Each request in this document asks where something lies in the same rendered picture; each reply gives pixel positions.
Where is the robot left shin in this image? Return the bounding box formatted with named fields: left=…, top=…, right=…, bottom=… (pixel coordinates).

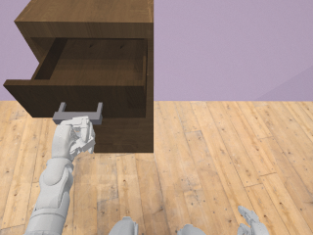
left=122, top=216, right=132, bottom=220

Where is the cabinet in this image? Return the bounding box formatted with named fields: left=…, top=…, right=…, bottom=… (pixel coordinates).
left=14, top=0, right=154, bottom=154

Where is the right robot hand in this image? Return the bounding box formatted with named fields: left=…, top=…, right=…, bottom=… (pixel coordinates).
left=237, top=206, right=270, bottom=235

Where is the left robot hand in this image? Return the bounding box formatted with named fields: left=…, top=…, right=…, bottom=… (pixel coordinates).
left=51, top=116, right=96, bottom=162

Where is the handle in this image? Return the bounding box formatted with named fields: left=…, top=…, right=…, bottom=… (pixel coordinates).
left=52, top=102, right=104, bottom=125

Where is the left robot forearm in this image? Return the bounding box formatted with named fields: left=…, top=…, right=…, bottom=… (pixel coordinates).
left=23, top=157, right=74, bottom=235

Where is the drawer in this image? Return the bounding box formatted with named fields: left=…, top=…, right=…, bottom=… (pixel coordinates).
left=3, top=37, right=148, bottom=118

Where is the robot left thigh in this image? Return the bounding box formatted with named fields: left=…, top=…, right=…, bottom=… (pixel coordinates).
left=109, top=219, right=139, bottom=235

